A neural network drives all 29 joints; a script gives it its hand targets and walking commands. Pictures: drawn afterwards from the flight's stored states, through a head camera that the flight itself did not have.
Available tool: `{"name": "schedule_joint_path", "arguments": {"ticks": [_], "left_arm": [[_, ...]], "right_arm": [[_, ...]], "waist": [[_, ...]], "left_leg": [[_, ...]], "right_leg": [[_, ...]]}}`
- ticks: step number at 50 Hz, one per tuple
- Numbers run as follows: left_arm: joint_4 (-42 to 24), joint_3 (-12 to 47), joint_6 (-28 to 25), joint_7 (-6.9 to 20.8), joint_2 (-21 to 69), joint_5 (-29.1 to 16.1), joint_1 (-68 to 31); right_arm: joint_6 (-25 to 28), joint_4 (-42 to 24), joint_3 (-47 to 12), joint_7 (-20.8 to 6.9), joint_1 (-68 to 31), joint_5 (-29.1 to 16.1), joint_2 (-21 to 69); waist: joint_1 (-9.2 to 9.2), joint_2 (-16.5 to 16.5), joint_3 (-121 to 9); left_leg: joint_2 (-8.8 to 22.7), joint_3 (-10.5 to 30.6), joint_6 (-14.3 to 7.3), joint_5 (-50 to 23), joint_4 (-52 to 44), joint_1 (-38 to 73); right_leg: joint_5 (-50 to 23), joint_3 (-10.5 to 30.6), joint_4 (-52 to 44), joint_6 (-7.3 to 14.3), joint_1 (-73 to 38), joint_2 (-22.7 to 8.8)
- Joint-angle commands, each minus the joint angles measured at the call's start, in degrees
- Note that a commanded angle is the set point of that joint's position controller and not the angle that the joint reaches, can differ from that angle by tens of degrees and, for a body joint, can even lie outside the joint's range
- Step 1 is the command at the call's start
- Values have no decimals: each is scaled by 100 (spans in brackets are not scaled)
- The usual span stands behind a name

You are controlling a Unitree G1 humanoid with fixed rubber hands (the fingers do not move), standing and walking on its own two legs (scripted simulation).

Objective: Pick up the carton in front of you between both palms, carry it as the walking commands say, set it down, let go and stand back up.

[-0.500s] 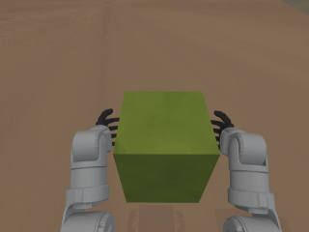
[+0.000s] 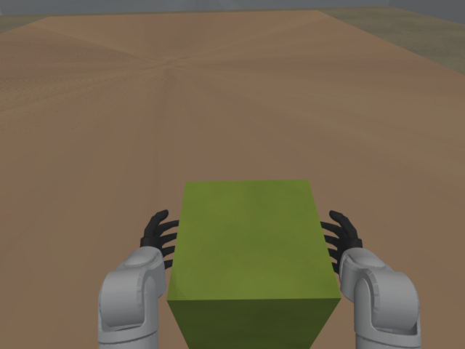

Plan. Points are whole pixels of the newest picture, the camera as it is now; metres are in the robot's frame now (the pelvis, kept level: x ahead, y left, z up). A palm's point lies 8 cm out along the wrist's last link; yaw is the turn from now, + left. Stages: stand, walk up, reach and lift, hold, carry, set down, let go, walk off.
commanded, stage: carry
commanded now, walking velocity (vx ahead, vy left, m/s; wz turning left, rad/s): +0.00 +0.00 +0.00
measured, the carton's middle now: (247, 270) +0.29 +0.00 +0.05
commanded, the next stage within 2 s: hold in 1.70 s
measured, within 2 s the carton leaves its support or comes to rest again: neither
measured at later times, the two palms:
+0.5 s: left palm (176, 177) +0.46 +0.15 +0.12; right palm (318, 182) +0.46 -0.15 +0.11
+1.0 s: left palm (180, 186) +0.48 +0.15 +0.08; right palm (314, 186) +0.48 -0.15 +0.08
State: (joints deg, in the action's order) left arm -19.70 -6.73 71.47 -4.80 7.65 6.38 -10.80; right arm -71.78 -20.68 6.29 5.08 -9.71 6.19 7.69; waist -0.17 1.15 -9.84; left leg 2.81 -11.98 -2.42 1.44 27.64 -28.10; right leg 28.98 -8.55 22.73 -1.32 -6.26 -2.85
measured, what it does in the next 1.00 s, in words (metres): walks ahead: right foot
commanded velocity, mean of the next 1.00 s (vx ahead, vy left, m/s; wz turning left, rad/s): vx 0.00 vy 0.00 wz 0.00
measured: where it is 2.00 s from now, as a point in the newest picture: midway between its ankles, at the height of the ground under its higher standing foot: outside the picture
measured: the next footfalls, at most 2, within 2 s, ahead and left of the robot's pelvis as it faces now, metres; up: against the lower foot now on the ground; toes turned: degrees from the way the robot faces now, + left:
right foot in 0.34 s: +0.26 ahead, -0.12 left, +0.00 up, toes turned +11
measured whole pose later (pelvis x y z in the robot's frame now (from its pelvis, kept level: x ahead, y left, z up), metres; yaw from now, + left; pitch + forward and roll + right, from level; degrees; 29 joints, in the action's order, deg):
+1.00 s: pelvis +0.22 -0.01 +0.01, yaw +1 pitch +2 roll +0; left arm -6.9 -6.3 60.6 -2.9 7.4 9.2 -7.5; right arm -61.4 -7.8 5.4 3.1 -6.8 9.2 7.4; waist 0.1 -0.7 -8.7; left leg 3.8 -9.5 0.4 22.9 31.3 -10.4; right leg 16.6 -11.4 32.9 0.9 18.3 -4.1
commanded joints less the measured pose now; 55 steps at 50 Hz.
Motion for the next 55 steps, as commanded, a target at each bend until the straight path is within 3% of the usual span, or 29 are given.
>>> {"name": "schedule_joint_path", "arguments": {"ticks": [1,2,3,4,5,6,7,9,12,15,16,17,18,19,20,23,28,33,40,47,55], "left_arm": [[-86,3857,255,1407,4415,-2227,-2781],[-78,3844,289,1419,4439,-2261,-2882],[59,3866,272,1429,4703,-2299,-2910],[128,3869,222,1446,4871,-2325,-2898],[130,3904,158,1460,5082,-2343,-2926],[101,3942,92,1465,5247,-2355,-2979],[23,4000,28,1456,5366,-2343,-3033],[-42,4115,-99,1419,5476,-2262,-2908],[-168,4187,-185,1367,5443,-2211,-2714],[-173,4154,-141,1377,5290,-2180,-2507],[-119,4126,-108,1397,5216,-2169,-2455],[-28,4089,-65,1425,5135,-2160,-2398],[79,4049,-22,1455,5019,-2162,-2394],[292,4010,-35,1498,5034,-2117,-2444],[470,3952,-59,1533,5085,-2126,-2396],[536,3899,-97,1561,5130,-2211,-2448],[388,3900,-114,1505,5192,-2249,-2484],[311,4007,-171,1500,5263,-2246,-2472],[558,4133,-530,1546,5300,-2069,-2363],[791,3969,-1119,1565,5107,-1777,-2375],[1584,3279,-1862,1532,4665,-1140,-2210]], "right_arm": [[-139,188,-3707,-1395,-2733,-2149,4339],[-132,356,-3684,-1393,-2666,-2219,4498],[-120,286,-3687,-1400,-2696,-2269,4669],[-88,246,-3746,-1414,-2780,-2313,4906],[-31,160,-3815,-1437,-2910,-2365,5141],[33,74,-3881,-1463,-3016,-2402,5341],[97,18,-3935,-1491,-3101,-2423,5471],[194,1,-3968,-1539,-3003,-2421,5531],[256,-82,-3988,-1549,-2779,-2406,5400],[222,-58,-3979,-1541,-2600,-2327,5235],[202,39,-3966,-1539,-2511,-2265,5170],[188,181,-3948,-1533,-2423,-2189,5109],[176,327,-3916,-1523,-2343,-2108,5036],[132,271,-3964,-1511,-2486,-2124,5016],[90,255,-3982,-1513,-2661,-2153,5018],[91,258,-4057,-1500,-2866,-2243,5072],[115,210,-4058,-1458,-2827,-2283,5139],[194,295,-4048,-1474,-2643,-2216,5224],[561,585,-4114,-1530,-2471,-1998,5254],[1136,754,-3987,-1542,-2513,-1733,5078],[1887,1527,-3355,-1510,-2410,-1145,4679]], "waist": [[208,-978,-1315],[203,-2001,-1531],[137,-1574,-1463],[133,-1032,-1539],[95,-544,-1476],[39,-474,-1425],[23,-639,-1381],[15,-874,-1456],[84,-1041,-1534],[59,-820,-1383],[62,-686,-1231],[56,-572,-1168],[79,-299,-1092],[86,118,-981],[61,363,-833],[52,203,-850],[34,77,-1426],[25,-79,-1498],[29,-178,-1344],[31,-150,-1051],[9,-142,-769]], "left_leg": [[1542,2378,-739,-450,-236,4173],[2109,3619,-1261,-1766,-901,4226],[2123,3214,-1295,-2580,-839,3984],[2006,2684,-1176,-2980,-732,3690],[1892,2173,-894,-2743,-812,3203],[1718,1696,-587,-2189,-1002,2784],[1525,1322,-429,-1906,-1111,2474],[1339,891,-412,-1620,-1161,2204],[1328,710,-481,-1149,-1098,2183],[1058,458,-267,-114,-774,1794],[939,441,-115,233,-653,1642],[898,459,16,516,-515,1412],[788,428,173,887,-339,1199],[631,563,307,781,-435,1324],[645,605,346,720,-419,1568],[744,629,347,-500,1,1756],[662,589,386,-1117,231,1890],[633,591,379,-1449,321,1956],[682,647,324,-1515,298,1993],[707,712,269,-753,93,1860],[685,767,205,137,-199,1669]], "right_leg": [[-2806,-147,3346,-180,3252,5],[-25,125,4640,-211,3905,556],[260,639,5251,-97,4150,324],[142,823,5158,7,4096,78],[-140,913,4574,63,3859,-218],[-349,900,3689,69,3546,-372],[-467,685,3052,49,3184,-288],[-462,447,2011,6,2624,-132],[-1214,134,1137,-9,2342,-75],[-2547,-102,238,-56,1769,-117],[-2786,-85,-77,-82,1594,-220],[-2894,105,-120,-86,1306,-516],[-3554,495,-27,-52,1160,-947],[-3901,649,184,127,1394,-1084],[-3786,704,172,190,1674,-1058],[-4651,520,441,209,1690,-910],[-5506,451,854,266,1265,-856],[-5555,400,1034,277,1301,-806],[-4881,333,1075,246,1470,-738],[-4073,364,838,249,1553,-750],[-3259,406,513,264,1675,-751]]}}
